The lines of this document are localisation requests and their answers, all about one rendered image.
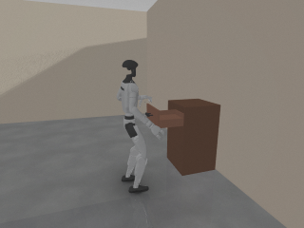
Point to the robot left hand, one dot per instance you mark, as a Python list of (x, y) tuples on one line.
[(145, 97)]

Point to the robot right forearm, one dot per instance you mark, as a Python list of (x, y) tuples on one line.
[(139, 116)]

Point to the robot right hand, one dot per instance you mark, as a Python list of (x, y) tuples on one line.
[(156, 130)]

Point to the robot left upper arm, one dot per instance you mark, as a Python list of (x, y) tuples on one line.
[(119, 94)]

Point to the robot right upper arm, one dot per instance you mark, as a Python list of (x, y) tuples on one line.
[(133, 94)]

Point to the robot right foot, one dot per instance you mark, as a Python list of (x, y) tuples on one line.
[(141, 188)]

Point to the cabinet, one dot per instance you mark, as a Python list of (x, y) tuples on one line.
[(192, 148)]

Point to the right robot thigh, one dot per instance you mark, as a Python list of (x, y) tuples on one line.
[(134, 131)]

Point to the drawer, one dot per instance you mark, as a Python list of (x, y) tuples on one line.
[(165, 118)]

